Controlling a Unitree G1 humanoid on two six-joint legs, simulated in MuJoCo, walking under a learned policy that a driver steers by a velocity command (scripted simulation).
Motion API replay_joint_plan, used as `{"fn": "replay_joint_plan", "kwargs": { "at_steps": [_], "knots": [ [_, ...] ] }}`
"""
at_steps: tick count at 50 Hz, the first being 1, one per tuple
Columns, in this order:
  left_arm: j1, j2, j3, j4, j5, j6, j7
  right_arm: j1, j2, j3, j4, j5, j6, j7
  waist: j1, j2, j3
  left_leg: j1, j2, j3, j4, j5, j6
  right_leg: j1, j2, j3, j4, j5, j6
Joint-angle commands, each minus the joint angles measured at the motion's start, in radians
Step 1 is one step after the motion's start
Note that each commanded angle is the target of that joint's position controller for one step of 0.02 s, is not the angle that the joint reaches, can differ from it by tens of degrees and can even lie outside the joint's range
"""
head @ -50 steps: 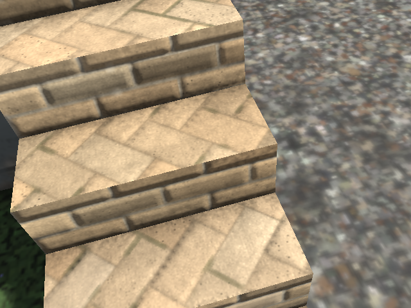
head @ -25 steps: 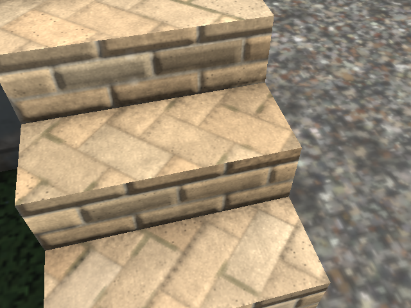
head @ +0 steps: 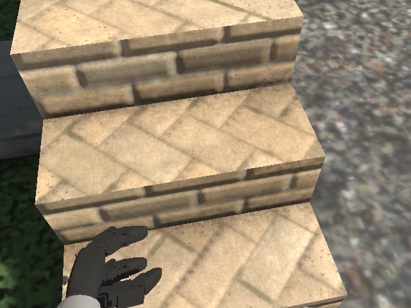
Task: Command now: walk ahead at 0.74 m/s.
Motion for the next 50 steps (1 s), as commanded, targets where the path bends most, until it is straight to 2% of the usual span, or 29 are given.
{"fn": "replay_joint_plan", "kwargs": {
  "at_steps": [1,2,3,4,5,7,9,10,13,17,20,22,23,24,25,27,28,30,32,33,34,35,36,37,39,40,43,46,50],
  "knots": [
    [0.482,0.204,0.099,0.158,-0.004,0.009,-0.024,-0.015,-0.209,-0.056,-0.101,-0.014,-0.010,-0.021,0.229,-0.027,-0.288,-0.304,0.133,0.076,0.582,1.211,0.158,0.905,0.097,0.157,-0.427,-0.188,-0.052],
    [0.513,0.362,0.155,0.212,0.040,0.020,-0.002,-0.004,-0.116,-0.034,-0.153,-0.070,-0.007,0.024,0.185,-0.408,-0.295,-0.566,-0.027,0.050,0.978,0.637,0.142,0.953,-0.102,0.745,-0.839,-0.619,-0.138],
    [0.393,0.378,0.151,0.177,0.127,0.021,0.020,-0.131,-0.116,-0.037,-0.211,-0.154,-0.035,0.063,0.199,-0.526,-0.335,-0.625,-0.159,-0.063,1.589,-0.104,0.144,0.808,-0.195,1.096,-1.076,-0.736,-0.151],
    [0.229,0.209,0.078,0.171,0.114,-0.002,0.012,-0.288,0.000,-0.007,-0.381,-0.171,-0.058,0.099,0.088,-0.349,-0.213,-0.788,-0.151,-0.213,1.872,-0.119,0.137,0.617,-0.213,1.050,-1.028,-0.553,-0.096],
    [0.217,0.099,0.036,0.243,0.130,-0.017,-0.005,-0.362,0.092,0.021,-0.500,-0.155,-0.072,0.121,0.018,-0.192,-0.161,-0.827,-0.156,-0.199,1.973,-0.181,0.139,0.495,-0.200,0.910,-0.955,-0.421,-0.088],
    [0.311,-0.008,0.003,0.410,0.142,-0.044,-0.050,-0.376,0.208,0.059,-0.595,-0.094,-0.069,0.107,-0.061,-0.051,-0.048,-0.980,-0.195,-0.220,2.120,-0.395,0.166,0.404,-0.168,0.700,-0.850,-0.294,-0.078],
    [0.284,-0.060,-0.015,0.455,0.108,-0.045,-0.099,-0.260,0.196,0.071,-0.573,-0.068,-0.034,0.059,-0.137,-0.077,0.016,-1.112,-0.206,-0.213,2.276,-0.251,0.151,0.420,-0.168,0.583,-0.913,-0.174,-0.033],
    [0.308,-0.027,-0.009,0.465,0.083,-0.056,-0.114,-0.195,0.144,0.062,-0.538,-0.048,-0.013,0.031,-0.153,-0.097,0.029,-1.170,-0.206,-0.211,2.246,-0.184,0.128,0.455,-0.178,0.533,-0.951,-0.159,0.001],
    [0.247,0.069,0.000,0.378,0.076,-0.082,-0.108,-0.183,0.000,0.033,-0.485,-0.009,0.044,-0.035,-0.177,-0.123,0.091,-1.143,-0.178,-0.172,2.053,-0.080,0.012,0.348,-0.224,0.394,-1.093,-0.185,-0.029],
    [0.257,0.061,-0.016,0.337,0.111,-0.097,-0.069,-0.352,0.060,0.035,-0.529,0.016,0.063,-0.040,-0.111,-0.148,0.055,-1.172,-0.179,-0.056,2.260,-0.099,-0.057,0.457,-0.258,0.278,-1.155,-0.044,-0.079],
    [0.392,0.033,-0.015,0.341,0.104,-0.115,-0.030,-0.428,0.082,0.036,-0.562,0.040,0.055,-0.031,-0.044,-0.141,0.017,-1.356,-0.142,-0.100,2.221,-0.134,-0.051,0.821,-0.325,0.316,-1.149,-0.023,-0.098],
    [0.481,0.063,0.000,0.338,0.091,-0.120,-0.004,-0.477,0.083,0.032,-0.594,0.040,0.056,-0.021,-0.007,-0.166,-0.013,-1.390,-0.122,-0.092,2.212,-0.164,-0.054,0.962,-0.362,0.318,-1.184,-0.010,-0.109],
    [0.317,0.176,0.024,0.247,0.057,-0.093,-0.017,-0.317,0.002,-0.006,-0.544,0.021,0.043,-0.039,-0.082,-0.283,0.055,-1.261,-0.097,-0.075,1.964,-0.382,-0.103,0.901,-0.313,0.254,-1.220,-0.114,-0.167],
    [0.354,0.042,0.005,0.300,0.115,-0.094,0.021,-0.286,0.075,0.019,-0.474,-0.029,0.060,-0.050,-0.070,-0.081,0.086,-0.948,-0.047,-0.089,1.754,-0.191,-0.114,0.785,-0.272,0.144,-1.125,0.350,-0.087],
    [0.331,0.190,0.053,0.234,0.154,-0.087,0.033,-0.293,0.081,0.025,-0.482,-0.005,0.094,-0.049,-0.029,-0.065,0.075,-0.891,-0.098,-0.039,1.643,-0.074,-0.119,0.854,-0.273,0.108,-1.059,0.918,-0.041],
    [0.233,0.251,0.083,0.187,0.132,-0.068,0.018,-0.268,0.065,0.018,-0.503,-0.034,0.123,-0.040,-0.069,-0.187,-0.014,-0.671,-0.040,-0.072,1.200,-0.110,-0.113,0.873,-0.330,0.051,-1.070,1.141,-0.012],
    [0.237,0.193,0.061,0.187,0.117,-0.036,0.037,-0.229,0.077,0.013,-0.500,-0.040,0.123,-0.055,-0.078,-0.343,-0.007,-0.693,-0.020,-0.147,1.001,-0.251,-0.058,0.950,-0.284,0.014,-1.048,1.163,0.001],
    [0.373,0.224,0.073,0.228,0.043,0.022,0.039,-0.232,0.030,-0.002,-0.483,-0.106,0.117,-0.031,-0.050,-0.338,-0.029,-0.536,-0.067,0.021,0.388,0.000,-0.035,1.145,-0.242,0.083,-0.917,1.287,-0.034],
    [0.468,0.189,0.077,0.234,0.022,0.044,0.031,-0.194,-0.041,-0.007,-0.418,-0.091,0.088,-0.016,-0.006,-0.272,-0.031,-0.369,-0.053,-0.044,-0.002,0.233,-0.031,1.233,-0.182,0.084,-0.713,0.979,-0.033],
    [0.566,0.092,0.082,0.243,0.065,0.064,0.043,-0.236,-0.062,0.005,-0.405,-0.065,0.088,-0.011,0.109,0.033,-0.071,-0.010,0.123,-0.185,0.352,1.301,-0.062,0.808,-0.086,0.074,-0.442,0.028,-0.020],
    [0.570,0.003,0.065,0.286,0.030,0.061,0.034,-0.150,-0.070,-0.007,-0.359,-0.085,0.116,-0.018,0.048,0.186,-0.084,0.133,0.181,-0.154,0.572,1.868,-0.057,0.480,0.101,0.130,-0.109,-0.063,0.027],
    [0.511,0.014,0.066,0.302,-0.019,0.054,0.018,-0.087,-0.041,0.008,-0.395,-0.122,0.133,-0.041,-0.027,0.108,-0.186,0.116,0.168,-0.124,0.509,1.709,-0.088,0.456,0.084,0.215,0.001,0.038,0.065],
    [0.340,0.046,0.060,0.238,-0.016,0.058,0.020,-0.117,-0.025,0.005,-0.419,-0.157,0.152,-0.058,-0.051,0.030,-0.135,0.077,0.146,-0.163,0.476,1.408,-0.046,0.382,0.080,0.257,-0.010,0.065,0.096],
    [0.280,0.081,0.052,0.219,0.007,0.059,0.028,-0.166,-0.052,-0.008,-0.422,-0.158,0.155,-0.065,-0.042,-0.008,-0.038,0.045,0.151,-0.182,0.456,1.262,-0.001,0.312,0.078,0.258,-0.045,0.012,0.129],
    [0.248,0.158,0.061,0.186,0.028,0.068,0.046,-0.156,-0.069,-0.020,-0.384,-0.138,0.143,-0.078,-0.041,0.015,-0.027,0.073,0.142,-0.184,0.427,1.092,0.089,0.255,0.086,0.227,-0.059,-0.089,0.158],
    [0.298,0.181,0.064,0.195,0.037,0.084,0.056,-0.165,-0.019,-0.003,-0.395,-0.122,0.141,-0.091,-0.032,0.030,-0.088,0.039,0.134,-0.163,0.416,1.020,0.130,0.340,0.093,0.197,-0.031,-0.123,0.166],
    [0.412,0.161,0.064,0.212,0.067,0.117,0.069,-0.284,0.036,0.018,-0.391,-0.102,0.095,-0.103,0.051,0.045,-0.088,-0.156,0.106,-0.102,0.408,0.780,0.100,0.551,0.025,0.189,-0.306,-0.039,0.137],
    [0.431,0.132,0.062,0.229,0.085,0.131,0.102,-0.273,0.034,0.014,-0.379,-0.116,0.051,-0.100,0.006,0.006,-0.081,-0.227,0.231,-0.203,0.380,0.672,0.181,0.579,0.001,0.244,-0.202,0.018,0.098],
    [0.399,0.051,0.032,0.220,0.086,0.113,0.088,-0.229,0.016,-0.007,-0.346,-0.085,0.070,-0.092,-0.047,-0.044,0.034,-0.190,0.092,-0.170,0.354,0.287,0.118,0.572,0.020,0.143,-0.670,-0.056,0.061]
  ]
}}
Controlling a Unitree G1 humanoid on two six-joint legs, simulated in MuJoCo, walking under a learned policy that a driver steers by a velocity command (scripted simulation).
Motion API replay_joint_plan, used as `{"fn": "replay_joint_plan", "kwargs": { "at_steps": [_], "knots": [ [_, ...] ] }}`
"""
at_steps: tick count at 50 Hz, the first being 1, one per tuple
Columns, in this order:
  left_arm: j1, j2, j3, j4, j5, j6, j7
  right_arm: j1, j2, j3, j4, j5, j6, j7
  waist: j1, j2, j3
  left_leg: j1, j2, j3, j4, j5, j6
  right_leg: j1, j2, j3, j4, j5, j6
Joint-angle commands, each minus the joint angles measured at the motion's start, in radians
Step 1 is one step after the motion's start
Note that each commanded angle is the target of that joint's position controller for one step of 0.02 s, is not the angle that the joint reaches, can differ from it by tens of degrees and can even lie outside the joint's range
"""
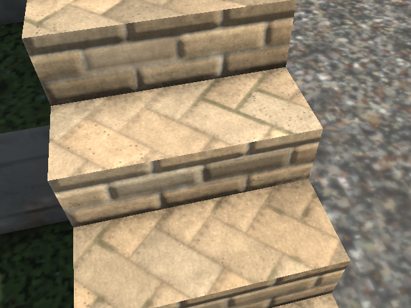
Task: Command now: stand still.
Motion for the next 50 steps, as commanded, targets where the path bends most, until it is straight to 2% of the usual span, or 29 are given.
{"fn": "replay_joint_plan", "kwargs": {
  "at_steps": [1,2,3,4,5,6,7,8,9,10,13,14,15,19,21,22,25,27,31,32,33,36,37,38,43,44,45,46,50],
  "knots": [
    [0.035,0.000,-0.010,-0.033,0.005,-0.027,-0.009,0.042,-0.077,-0.029,-0.011,0.031,-0.001,0.005,-0.034,0.054,0.037,0.085,0.248,-0.214,-0.109,0.426,0.092,0.014,-0.008,-0.055,-0.437,0.054,-0.029],
    [0.062,-0.010,-0.017,-0.015,0.009,-0.040,-0.013,0.060,-0.077,-0.038,0.006,0.036,0.001,0.005,-0.043,0.042,0.071,0.064,0.247,-0.215,-0.110,0.387,0.087,0.075,-0.025,-0.049,-0.569,0.214,-0.032],
    [0.120,-0.018,-0.024,0.040,0.023,-0.046,-0.013,0.067,-0.026,-0.034,0.017,0.035,-0.009,0.018,-0.053,0.040,0.033,0.051,0.231,-0.213,-0.114,0.344,0.077,0.168,-0.057,0.017,-0.605,0.380,-0.037],
    [0.092,0.022,-0.024,0.013,0.015,-0.054,-0.007,0.061,-0.008,-0.037,0.011,0.038,-0.014,0.024,-0.084,-0.023,0.026,0.048,0.205,-0.194,-0.131,0.155,0.051,0.198,-0.112,0.083,-0.626,0.555,-0.047],
    [0.037,0.009,-0.039,-0.015,-0.005,-0.073,-0.004,0.101,0.005,-0.034,0.034,0.022,-0.010,0.006,-0.123,-0.178,0.014,0.071,0.194,-0.174,-0.230,0.046,0.013,0.141,-0.161,0.167,-0.655,0.459,-0.050],
    [0.022,0.027,-0.032,-0.018,-0.022,-0.078,0.001,0.068,-0.042,-0.040,0.058,0.008,-0.012,-0.006,-0.089,-0.201,0.057,0.084,0.188,-0.159,-0.248,0.095,-0.015,0.129,-0.162,0.185,-0.692,0.381,-0.054],
    [0.044,0.030,-0.028,-0.010,-0.014,-0.085,0.007,0.060,-0.061,-0.043,0.093,0.006,-0.017,-0.008,-0.062,-0.125,0.057,0.081,0.186,-0.154,-0.259,0.138,-0.026,0.176,-0.160,0.175,-0.718,0.396,-0.062],
    [0.073,0.044,-0.016,0.001,-0.001,-0.087,0.013,0.046,-0.065,-0.042,0.114,0.012,-0.022,-0.011,-0.043,-0.101,0.037,0.079,0.183,-0.153,-0.259,0.151,-0.028,0.236,-0.150,0.163,-0.726,0.437,-0.078],
    [0.095,0.048,-0.004,0.009,0.000,-0.083,0.019,0.052,-0.049,-0.043,0.128,0.014,-0.024,-0.009,-0.034,-0.059,0.003,0.081,0.173,-0.156,-0.258,0.165,-0.026,0.291,-0.152,0.157,-0.728,0.467,-0.085],
    [0.126,0.033,0.000,0.035,0.010,-0.075,0.020,0.059,-0.007,-0.032,0.136,0.013,-0.033,-0.002,-0.029,-0.008,-0.021,0.092,0.175,-0.153,-0.262,0.168,-0.022,0.308,-0.154,0.158,-0.723,0.476,-0.084],
    [0.148,0.013,0.007,0.062,0.013,-0.065,0.021,0.070,0.054,-0.016,0.166,0.017,-0.046,0.013,-0.025,0.024,0.031,0.066,0.179,-0.152,-0.262,0.127,-0.009,0.273,-0.150,0.133,-0.726,0.446,-0.098],
    [0.127,0.041,0.016,0.063,0.003,-0.063,0.017,0.097,0.037,-0.018,0.178,0.014,-0.056,0.014,-0.032,0.025,0.029,0.050,0.183,-0.143,-0.276,0.108,-0.009,0.282,-0.154,0.140,-0.728,0.439,-0.100],
    [0.117,0.046,0.021,0.065,0.005,-0.062,0.014,0.100,0.028,-0.018,0.186,0.015,-0.060,0.015,-0.028,0.031,0.032,0.037,0.185,-0.146,-0.280,0.097,-0.009,0.286,-0.154,0.137,-0.731,0.422,-0.099],
    [0.106,0.029,0.027,0.097,0.011,-0.059,0.008,0.115,0.018,-0.011,0.199,0.021,-0.065,0.011,-0.020,0.030,0.042,0.017,0.190,-0.157,-0.283,0.100,-0.005,0.287,-0.148,0.120,-0.734,0.411,-0.097],
    [0.104,0.035,0.033,0.113,0.011,-0.057,0.007,0.139,0.017,-0.008,0.209,0.023,-0.067,0.008,-0.021,0.026,0.043,0.017,0.192,-0.162,-0.285,0.102,-0.004,0.288,-0.145,0.111,-0.734,0.413,-0.095],
    [0.083,0.042,0.032,0.111,0.010,-0.058,0.004,0.144,-0.004,-0.010,0.215,0.023,-0.067,-0.002,-0.023,0.022,0.033,0.015,0.198,-0.167,-0.303,0.093,-0.007,0.309,-0.147,0.119,-0.751,0.388,-0.079],
    [0.071,0.049,0.038,0.129,0.006,-0.055,0.002,0.169,0.001,-0.005,0.228,0.025,-0.068,-0.012,-0.021,0.014,0.043,0.024,0.197,-0.174,-0.306,0.119,-0.007,0.309,-0.143,0.109,-0.752,0.406,-0.074],
    [0.083,0.055,0.044,0.148,0.016,-0.049,0.001,0.187,0.020,0.005,0.232,0.027,-0.064,-0.010,-0.021,0.025,0.056,0.049,0.197,-0.179,-0.298,0.159,-0.004,0.295,-0.145,0.111,-0.759,0.434,-0.088],
    [0.063,0.060,0.052,0.162,0.009,-0.046,-0.001,0.215,0.011,0.008,0.234,0.027,-0.068,-0.012,-0.023,0.022,0.044,0.092,0.205,-0.188,-0.304,0.233,-0.021,0.289,-0.146,0.097,-0.761,0.447,-0.089],
    [0.058,0.066,0.053,0.164,0.018,-0.045,0.001,0.238,0.018,0.013,0.238,0.026,-0.071,-0.011,-0.023,0.024,0.038,0.094,0.210,-0.187,-0.304,0.265,-0.031,0.299,-0.142,0.102,-0.761,0.447,-0.088],
    [0.054,0.068,0.054,0.168,0.018,-0.042,0.002,0.246,0.020,0.017,0.239,0.026,-0.073,-0.009,-0.023,0.032,0.037,0.099,0.214,-0.188,-0.304,0.283,-0.036,0.299,-0.146,0.099,-0.757,0.446,-0.089],
    [0.051,0.071,0.058,0.181,0.010,-0.036,-0.006,0.252,0.025,0.023,0.229,0.025,-0.080,-0.006,-0.022,0.044,0.031,0.124,0.220,-0.194,-0.304,0.353,-0.056,0.283,-0.144,0.093,-0.744,0.442,-0.086],
    [0.053,0.092,0.063,0.178,-0.002,-0.038,-0.005,0.263,0.018,0.017,0.233,0.022,-0.079,-0.006,-0.026,0.028,0.042,0.133,0.229,-0.187,-0.299,0.389,-0.063,0.259,-0.141,0.090,-0.744,0.429,-0.094],
    [0.062,0.082,0.061,0.178,-0.021,-0.043,-0.007,0.266,0.002,0.014,0.230,0.026,-0.068,-0.008,-0.025,0.023,0.024,0.150,0.228,-0.195,-0.298,0.412,-0.072,0.265,-0.134,0.089,-0.737,0.408,-0.100],
    [0.047,0.090,0.064,0.175,-0.020,-0.048,-0.008,0.272,0.004,0.013,0.211,0.021,-0.051,-0.021,-0.026,0.048,0.021,0.195,0.228,-0.190,-0.292,0.484,-0.090,0.223,-0.130,0.081,-0.723,0.362,-0.104],
    [0.042,0.090,0.066,0.177,-0.020,-0.047,-0.007,0.276,-0.005,0.009,0.208,0.022,-0.051,-0.018,-0.023,0.060,0.026,0.198,0.227,-0.195,-0.293,0.492,-0.094,0.215,-0.131,0.084,-0.718,0.355,-0.106],
    [0.064,0.069,0.058,0.163,-0.014,-0.038,-0.014,0.281,-0.017,0.008,0.218,0.018,-0.058,-0.003,-0.016,0.054,0.034,0.186,0.227,-0.197,-0.310,0.529,-0.103,0.239,-0.131,0.086,-0.718,0.370,-0.095],
    [0.047,0.101,0.068,0.176,-0.020,-0.041,-0.007,0.279,0.004,0.007,0.208,0.022,-0.053,-0.011,-0.024,0.057,0.033,0.210,0.227,-0.192,-0.298,0.517,-0.099,0.210,-0.130,0.080,-0.710,0.346,-0.106],
    [0.035,0.101,0.069,0.175,-0.026,-0.046,-0.006,0.276,-0.006,0.002,0.189,0.020,-0.044,-0.018,-0.024,0.053,0.030,0.234,0.230,-0.195,-0.295,0.537,-0.111,0.182,-0.127,0.076,-0.698,0.314,-0.105]
  ]
}}
Over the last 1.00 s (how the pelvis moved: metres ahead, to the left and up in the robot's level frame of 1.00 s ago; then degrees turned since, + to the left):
0.16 0.10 0.16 -1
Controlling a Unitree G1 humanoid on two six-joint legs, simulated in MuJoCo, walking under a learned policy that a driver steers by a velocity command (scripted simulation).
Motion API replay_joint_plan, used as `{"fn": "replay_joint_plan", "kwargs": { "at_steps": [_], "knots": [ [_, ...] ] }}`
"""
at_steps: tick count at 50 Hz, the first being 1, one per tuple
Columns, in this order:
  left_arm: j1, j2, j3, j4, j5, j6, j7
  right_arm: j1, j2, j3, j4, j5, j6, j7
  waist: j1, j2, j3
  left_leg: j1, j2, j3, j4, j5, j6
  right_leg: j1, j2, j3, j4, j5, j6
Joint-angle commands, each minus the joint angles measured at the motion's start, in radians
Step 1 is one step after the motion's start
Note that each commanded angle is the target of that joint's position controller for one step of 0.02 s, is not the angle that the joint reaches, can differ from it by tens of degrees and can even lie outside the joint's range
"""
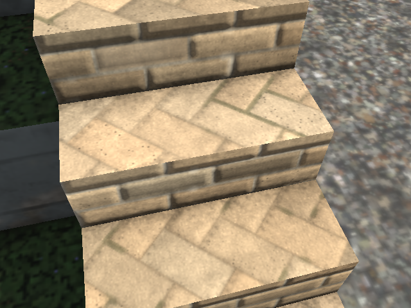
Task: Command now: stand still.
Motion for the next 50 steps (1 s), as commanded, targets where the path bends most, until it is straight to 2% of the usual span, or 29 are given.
{"fn": "replay_joint_plan", "kwargs": {
  "at_steps": [1,2,3,5,7,9,11,13,15,30,44,46,50],
  "knots": [
    [0.055,0.085,0.016,-0.017,-0.003,-0.005,0.003,0.075,-0.036,-0.004,-0.035,-0.003,-0.004,-0.001,0.004,0.043,0.015,0.085,0.270,-0.170,0.007,0.400,-0.150,-0.115,-0.077,0.075,-0.027,-0.029,-0.068],
    [0.056,0.075,0.011,-0.017,0.019,-0.010,0.001,0.097,-0.026,0.002,-0.034,-0.011,-0.013,0.007,0.002,0.046,0.014,0.066,0.279,-0.187,-0.023,0.354,-0.162,-0.103,-0.070,0.083,-0.034,-0.026,-0.058],
    [0.053,0.077,0.010,-0.019,0.021,-0.015,0.001,0.095,-0.028,0.000,-0.035,-0.013,-0.016,0.008,0.006,0.044,0.028,0.055,0.277,-0.188,-0.029,0.339,-0.167,-0.096,-0.075,0.085,-0.037,-0.016,-0.058],
    [0.050,0.083,0.011,-0.018,0.015,-0.019,0.000,0.098,-0.035,-0.002,-0.038,-0.011,-0.018,0.010,0.004,0.041,0.023,0.067,0.274,-0.189,-0.034,0.362,-0.172,-0.093,-0.078,0.088,-0.034,-0.005,-0.056],
    [0.059,0.084,0.010,-0.021,0.016,-0.008,-0.003,0.123,-0.026,-0.003,-0.026,-0.012,-0.020,0.013,0.002,0.062,0.011,0.086,0.264,-0.176,-0.024,0.448,-0.197,-0.088,-0.068,0.090,-0.023,-0.002,-0.062],
    [0.074,0.083,0.009,-0.017,0.010,-0.007,0.004,0.109,-0.054,-0.010,-0.039,-0.010,-0.014,0.014,0.002,0.060,-0.010,0.103,0.267,-0.178,-0.010,0.494,-0.208,-0.089,-0.065,0.087,-0.006,-0.022,-0.058],
    [0.069,0.084,0.008,-0.020,0.008,-0.010,0.006,0.102,-0.058,-0.012,-0.047,-0.011,-0.010,0.011,0.001,0.049,-0.006,0.101,0.266,-0.179,-0.008,0.501,-0.213,-0.096,-0.066,0.087,-0.005,-0.026,-0.054],
    [0.065,0.093,0.011,-0.017,0.001,-0.014,0.005,0.104,-0.063,-0.014,-0.062,-0.020,-0.010,0.011,-0.001,0.048,0.003,0.106,0.255,-0.173,-0.003,0.528,-0.210,-0.105,-0.066,0.089,-0.006,-0.004,-0.047],
    [0.062,0.095,0.011,-0.017,0.000,-0.015,0.006,0.110,-0.067,-0.017,-0.067,-0.019,-0.009,0.012,-0.004,0.041,0.002,0.110,0.253,-0.175,-0.004,0.533,-0.210,-0.106,-0.066,0.091,-0.006,-0.007,-0.044],
    [0.059,0.104,0.014,-0.027,-0.002,-0.017,0.005,0.103,-0.083,-0.026,-0.110,-0.020,-0.001,0.016,-0.002,0.030,0.007,0.103,0.247,-0.190,-0.019,0.455,-0.216,-0.116,-0.068,0.107,-0.005,-0.025,-0.036],
    [0.064,0.108,0.015,-0.032,0.002,-0.017,0.003,0.094,-0.092,-0.029,-0.118,-0.019,0.002,0.018,0.003,0.028,0.013,0.079,0.246,-0.197,-0.027,0.367,-0.207,-0.114,-0.066,0.125,-0.005,-0.017,-0.043],
    [0.069,0.106,0.014,-0.027,0.000,-0.019,0.002,0.091,-0.104,-0.032,-0.116,-0.014,0.004,0.017,0.001,0.002,0.021,0.087,0.264,-0.212,-0.040,0.356,-0.203,-0.125,-0.071,0.123,-0.007,-0.016,-0.038],
    [0.072,0.110,0.014,-0.027,0.000,-0.022,0.001,0.084,-0.103,-0.030,-0.112,-0.016,0.004,0.016,0.003,0.026,0.016,0.095,0.260,-0.205,-0.035,0.352,-0.194,-0.122,-0.072,0.127,-0.013,-0.003,-0.036]
  ]
}}
Over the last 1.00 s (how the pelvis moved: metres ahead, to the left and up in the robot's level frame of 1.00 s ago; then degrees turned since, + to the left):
0.01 0.05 0.01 1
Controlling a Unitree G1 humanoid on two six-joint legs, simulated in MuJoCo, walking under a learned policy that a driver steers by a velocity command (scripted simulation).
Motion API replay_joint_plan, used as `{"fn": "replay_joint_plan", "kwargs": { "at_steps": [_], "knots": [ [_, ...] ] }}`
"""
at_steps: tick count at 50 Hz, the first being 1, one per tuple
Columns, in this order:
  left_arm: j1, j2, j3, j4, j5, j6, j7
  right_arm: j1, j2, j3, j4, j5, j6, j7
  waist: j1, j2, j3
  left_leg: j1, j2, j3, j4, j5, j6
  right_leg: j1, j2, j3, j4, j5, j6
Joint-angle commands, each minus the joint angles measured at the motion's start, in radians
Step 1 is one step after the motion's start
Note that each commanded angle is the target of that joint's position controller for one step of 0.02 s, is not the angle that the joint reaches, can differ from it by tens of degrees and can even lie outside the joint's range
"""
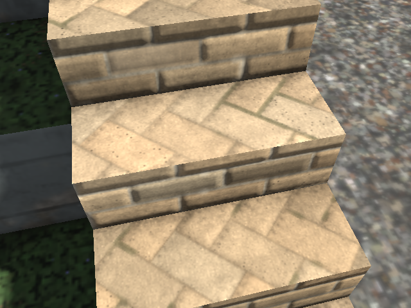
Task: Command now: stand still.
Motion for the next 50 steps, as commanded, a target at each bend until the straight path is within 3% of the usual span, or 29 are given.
{"fn": "replay_joint_plan", "kwargs": {
  "at_steps": [1,9,10,11,17,18,19,20,21,22,24,25,27,28,29,30,31,32,33,34,35,37,39,40,43,45,47,49,50],
  "knots": [
    [0.058,0.100,0.017,-0.021,0.001,-0.006,0.003,0.081,-0.066,-0.010,-0.017,0.000,-0.007,-0.001,0.002,0.023,0.029,0.072,0.294,-0.161,0.027,0.316,-0.173,-0.107,-0.062,0.062,-0.038,0.020,-0.056],
    [0.059,0.107,0.019,-0.017,0.009,-0.011,0.000,0.058,-0.065,-0.007,-0.017,0.001,-0.008,0.005,0.009,0.020,0.033,0.049,0.284,-0.156,0.021,0.219,-0.129,-0.083,-0.067,0.068,-0.070,0.043,-0.056],
    [0.040,0.112,0.023,-0.029,-0.007,-0.003,-0.001,0.048,-0.054,-0.010,-0.013,0.014,-0.002,-0.002,0.004,0.007,0.041,0.055,0.283,-0.146,0.041,0.233,-0.117,-0.094,-0.075,0.069,-0.067,0.043,-0.067],
    [0.041,0.109,0.023,-0.031,-0.007,0.000,-0.002,0.051,-0.059,-0.009,-0.012,0.013,-0.002,-0.004,0.005,0.011,0.030,0.060,0.285,-0.145,0.047,0.247,-0.111,-0.094,-0.074,0.070,-0.065,0.047,-0.070],
    [0.040,0.115,0.026,-0.041,0.005,0.003,0.001,0.037,-0.065,-0.012,-0.005,0.011,-0.003,-0.005,0.005,0.011,0.024,0.053,0.283,-0.135,0.062,0.260,-0.096,-0.071,-0.071,0.069,-0.077,0.087,-0.077],
    [-0.317,0.026,-0.007,-0.196,-0.064,-0.039,-0.065,-0.183,-0.032,0.017,-0.128,0.086,-0.032,0.025,-0.040,0.074,0.071,-0.103,0.287,-0.217,-0.007,-0.350,-0.039,-0.183,0.084,-0.115,0.195,-0.081,-0.078],
    [-0.336,0.016,-0.013,-0.221,-0.047,-0.062,-0.095,-0.258,-0.088,0.004,-0.126,0.084,-0.049,0.041,-0.008,0.171,0.027,-0.156,0.386,-0.337,-0.099,-0.501,-0.003,-0.256,0.080,-0.138,0.412,-0.155,-0.074],
    [-0.263,0.069,0.000,-0.208,-0.018,-0.075,-0.106,-0.214,-0.099,-0.009,-0.091,0.067,-0.055,0.042,-0.013,0.136,-0.043,-0.066,0.432,-0.383,-0.083,-0.449,0.020,-0.340,0.056,-0.125,0.615,-0.220,-0.063],
    [-0.179,0.101,0.008,-0.190,-0.006,-0.083,-0.106,-0.123,-0.092,-0.013,-0.041,0.041,-0.063,0.039,-0.010,0.025,-0.113,0.126,0.418,-0.347,0.017,-0.255,0.022,-0.452,0.051,-0.067,0.727,-0.216,-0.046],
    [-0.103,0.076,0.001,-0.170,-0.016,-0.098,-0.104,-0.039,-0.117,-0.024,0.007,0.019,-0.056,0.028,0.008,-0.035,-0.148,0.259,0.404,-0.296,0.068,-0.058,0.025,-0.521,0.039,-0.026,0.798,-0.184,-0.035],
    [-0.053,0.062,-0.010,-0.145,-0.029,-0.105,-0.107,0.002,-0.097,-0.020,0.061,-0.008,-0.034,0.020,0.031,-0.019,-0.105,0.244,0.377,-0.213,0.091,0.112,0.027,-0.564,0.020,-0.030,0.949,-0.164,-0.028],
    [-0.096,0.090,-0.011,-0.157,0.007,-0.106,-0.108,-0.016,-0.041,-0.003,0.083,-0.016,-0.025,0.022,0.020,0.018,0.001,0.149,0.281,-0.124,0.099,0.421,0.025,-0.547,0.054,-0.110,0.919,-0.098,-0.010],
    [-0.055,0.080,-0.022,-0.146,0.011,-0.095,-0.105,-0.142,-0.047,0.000,0.068,-0.010,-0.023,0.016,0.086,0.060,-0.006,0.005,0.254,-0.046,0.104,0.655,0.034,-0.299,0.040,-0.124,0.663,-0.169,-0.005],
    [-0.016,0.037,-0.023,-0.126,-0.009,-0.068,-0.087,-0.233,-0.044,0.015,0.013,-0.015,-0.044,0.006,0.136,0.099,0.026,-0.142,0.312,-0.044,0.101,0.699,0.032,-0.096,-0.004,-0.041,0.433,-0.291,-0.028],
    [0.013,0.043,-0.022,-0.102,0.013,-0.041,-0.066,-0.216,-0.060,0.011,0.027,0.007,-0.070,0.004,0.125,0.115,0.081,-0.153,0.328,-0.071,0.131,0.796,0.058,-0.051,0.025,-0.061,0.272,-0.289,-0.041],
    [0.114,0.043,-0.012,-0.051,0.022,-0.036,-0.048,-0.220,-0.060,0.012,0.044,0.023,-0.074,0.011,0.158,0.091,0.083,-0.126,0.334,-0.059,0.234,0.802,0.063,0.015,-0.004,-0.049,0.071,-0.032,-0.056],
    [0.120,0.048,-0.015,-0.031,0.025,-0.042,-0.038,-0.169,-0.100,-0.010,0.050,0.033,-0.070,0.034,0.098,0.068,0.056,-0.090,0.299,-0.068,0.309,0.645,0.057,0.034,0.018,-0.039,-0.049,0.170,-0.041],
    [0.082,0.058,-0.021,-0.031,0.027,-0.053,-0.031,-0.148,-0.092,-0.022,0.037,0.017,-0.056,0.052,0.041,-0.062,-0.007,-0.155,0.259,-0.081,0.349,0.202,0.040,0.131,-0.064,0.073,-0.035,0.552,-0.018],
    [0.033,0.016,-0.053,-0.042,0.013,-0.062,-0.017,-0.074,-0.016,-0.005,0.032,-0.011,-0.035,0.048,-0.026,-0.233,-0.045,-0.159,0.226,-0.080,0.337,-0.246,0.008,0.160,-0.194,0.194,-0.045,0.817,-0.001],
    [-0.012,0.034,-0.055,-0.050,-0.020,-0.062,-0.004,0.000,0.038,0.008,0.051,-0.006,-0.030,0.043,-0.070,-0.412,-0.034,-0.199,0.209,-0.044,0.332,-0.307,-0.013,0.151,-0.231,0.295,-0.105,0.553,-0.028],
    [-0.083,0.027,-0.051,-0.080,-0.037,-0.057,-0.003,-0.112,-0.001,0.008,0.019,0.009,-0.036,0.054,-0.055,-0.314,0.041,-0.270,0.192,-0.035,0.332,-0.261,0.000,0.135,-0.190,0.303,-0.152,0.268,-0.034],
    [-0.036,0.119,-0.013,-0.102,-0.022,-0.051,-0.006,-0.281,-0.035,-0.003,-0.033,0.032,-0.056,0.081,0.014,-0.058,0.048,-0.447,0.174,-0.015,0.460,-0.210,0.007,0.220,-0.209,0.316,-0.201,0.111,-0.053],
    [0.017,0.124,-0.005,-0.083,0.006,-0.044,0.002,-0.253,-0.052,-0.017,-0.033,0.041,-0.072,0.111,0.009,-0.043,-0.068,-0.504,0.192,-0.004,0.697,-0.243,-0.013,0.312,-0.271,0.325,-0.189,0.206,-0.073],
    [0.015,0.068,-0.021,-0.090,0.029,-0.044,-0.007,-0.253,-0.063,-0.022,-0.033,0.044,-0.073,0.123,-0.001,-0.065,-0.093,-0.490,0.198,0.007,0.850,-0.246,-0.023,0.268,-0.260,0.284,-0.175,0.266,-0.065],
    [-0.028,0.069,-0.036,-0.077,0.054,-0.059,-0.044,-0.287,-0.039,-0.016,-0.073,0.047,-0.086,0.133,-0.039,-0.045,-0.096,-0.607,0.188,0.008,1.321,-0.280,-0.070,0.136,-0.238,0.201,-0.135,0.285,-0.106],
    [-0.003,0.122,-0.028,-0.041,0.065,-0.065,-0.055,-0.346,-0.037,-0.017,-0.136,0.067,-0.096,0.112,-0.022,-0.063,-0.050,-0.844,0.175,-0.004,1.610,-0.367,-0.064,0.182,-0.254,0.187,-0.135,0.281,-0.179],
    [0.118,0.107,-0.036,0.032,0.075,-0.072,-0.049,-0.492,-0.020,-0.002,-0.271,0.080,-0.111,0.066,0.045,-0.141,-0.046,-1.246,0.167,-0.027,2.003,-0.558,-0.050,0.405,-0.302,0.219,-0.128,0.459,-0.261],
    [0.271,0.102,-0.038,0.134,0.072,-0.083,-0.037,-0.643,0.005,0.020,-0.412,0.088,-0.124,0.043,0.097,-0.101,-0.041,-1.646,0.165,-0.079,2.251,-0.759,-0.034,0.603,-0.347,0.225,-0.097,0.455,-0.258],
    [0.285,0.097,-0.047,0.173,0.063,-0.092,-0.037,-0.717,0.024,0.033,-0.492,0.085,-0.129,0.043,0.084,-0.090,-0.002,-1.782,0.173,-0.087,2.286,-0.822,-0.027,0.594,-0.358,0.208,-0.120,0.429,-0.241]
  ]
}}
Over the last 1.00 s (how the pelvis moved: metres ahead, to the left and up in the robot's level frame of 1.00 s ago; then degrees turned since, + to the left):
0.00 0.01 0.00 1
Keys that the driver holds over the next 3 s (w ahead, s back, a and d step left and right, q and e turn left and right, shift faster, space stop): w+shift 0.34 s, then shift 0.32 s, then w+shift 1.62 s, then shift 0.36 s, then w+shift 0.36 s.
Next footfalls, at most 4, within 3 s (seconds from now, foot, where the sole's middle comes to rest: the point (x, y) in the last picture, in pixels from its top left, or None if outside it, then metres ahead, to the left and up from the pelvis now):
0.62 right None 0.06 -0.14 -0.78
1.22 left None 0.24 0.13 -0.59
1.76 right None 0.24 -0.08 -0.59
2.72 right None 0.36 -0.04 -0.39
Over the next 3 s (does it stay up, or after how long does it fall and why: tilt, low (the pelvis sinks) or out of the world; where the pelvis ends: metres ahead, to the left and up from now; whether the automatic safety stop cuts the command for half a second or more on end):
stays up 0.48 0.02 0.39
